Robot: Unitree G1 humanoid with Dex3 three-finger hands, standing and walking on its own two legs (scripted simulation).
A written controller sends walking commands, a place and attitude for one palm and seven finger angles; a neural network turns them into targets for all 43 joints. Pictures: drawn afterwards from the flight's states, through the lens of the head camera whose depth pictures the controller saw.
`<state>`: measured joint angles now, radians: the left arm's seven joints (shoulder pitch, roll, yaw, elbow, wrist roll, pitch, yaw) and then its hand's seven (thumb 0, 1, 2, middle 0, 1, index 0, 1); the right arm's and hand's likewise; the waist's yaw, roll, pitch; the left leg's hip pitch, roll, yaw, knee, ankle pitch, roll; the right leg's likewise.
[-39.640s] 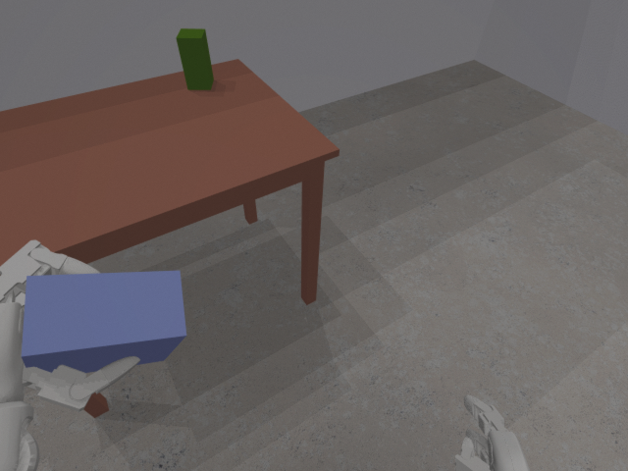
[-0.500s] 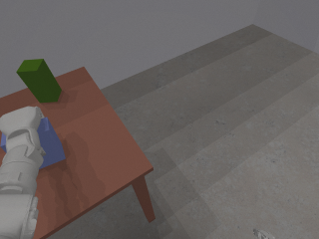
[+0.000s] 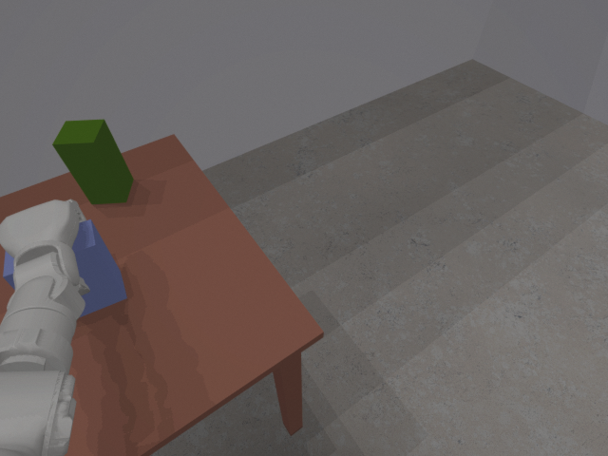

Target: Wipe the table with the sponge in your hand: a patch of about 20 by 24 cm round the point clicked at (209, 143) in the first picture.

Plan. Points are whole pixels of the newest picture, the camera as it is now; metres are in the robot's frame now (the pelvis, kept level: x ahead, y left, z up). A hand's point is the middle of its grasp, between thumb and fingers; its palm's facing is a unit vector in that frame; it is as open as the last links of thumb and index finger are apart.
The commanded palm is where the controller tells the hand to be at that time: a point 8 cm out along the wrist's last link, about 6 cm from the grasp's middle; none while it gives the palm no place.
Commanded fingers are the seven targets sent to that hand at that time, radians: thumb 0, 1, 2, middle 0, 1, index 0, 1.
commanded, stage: slide back across to the first lane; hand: left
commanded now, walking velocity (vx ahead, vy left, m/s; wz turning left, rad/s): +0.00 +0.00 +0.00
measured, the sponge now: (76, 282) +0.37 +0.35 -0.01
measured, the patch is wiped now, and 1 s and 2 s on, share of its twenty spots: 1.00 1.00 1.00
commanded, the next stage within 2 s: wipe back along the first lane in 0.46 s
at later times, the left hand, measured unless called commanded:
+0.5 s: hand (18, 272) +0.35 +0.40 +0.05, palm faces -0.04 -0.08 -1.00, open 10.5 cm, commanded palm +0.32 +0.39 +0.09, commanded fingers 0.00 0.10 1.30 -1.20 -1.60 -1.20 -1.60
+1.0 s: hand (17, 296) +0.32 +0.39 +0.04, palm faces -0.03 -0.05 -1.00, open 10.5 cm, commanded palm +0.28 +0.36 +0.07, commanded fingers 0.00 0.10 1.30 -1.20 -1.60 -1.20 -1.60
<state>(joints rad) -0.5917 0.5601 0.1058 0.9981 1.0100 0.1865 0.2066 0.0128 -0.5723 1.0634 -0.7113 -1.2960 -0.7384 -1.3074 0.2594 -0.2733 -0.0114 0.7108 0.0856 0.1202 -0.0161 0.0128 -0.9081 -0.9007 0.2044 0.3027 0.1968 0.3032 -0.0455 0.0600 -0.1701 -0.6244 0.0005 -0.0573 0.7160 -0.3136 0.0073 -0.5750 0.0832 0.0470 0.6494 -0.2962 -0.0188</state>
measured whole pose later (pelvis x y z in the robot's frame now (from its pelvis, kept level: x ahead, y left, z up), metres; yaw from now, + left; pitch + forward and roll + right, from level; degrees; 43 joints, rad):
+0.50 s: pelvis +0.03 +0.03 +0.01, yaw +1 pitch +9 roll -2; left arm -0.36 0.52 0.07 0.67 0.97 0.29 0.17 0.01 -0.54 1.06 -0.67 -1.34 -0.69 -1.35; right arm 0.14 -0.26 0.01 0.64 0.08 0.14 0.01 0.01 -0.91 -0.90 0.21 0.30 0.20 0.30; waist 0.02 0.04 -0.15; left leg -0.47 -0.04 -0.05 0.64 -0.33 0.06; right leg -0.39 0.03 0.05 0.54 -0.31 0.01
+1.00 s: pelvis +0.04 +0.03 +0.01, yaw +2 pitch +8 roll -2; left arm -0.16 0.49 0.03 0.45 0.94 0.35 0.20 -0.01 -0.48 1.03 -0.61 -1.37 -0.62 -1.40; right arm 0.14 -0.27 0.00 0.67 0.08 0.13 0.00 0.01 -0.91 -0.90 0.20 0.30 0.20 0.30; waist 0.04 0.07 -0.14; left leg -0.43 -0.04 -0.07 0.64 -0.34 0.05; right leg -0.35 0.03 0.03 0.53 -0.32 0.01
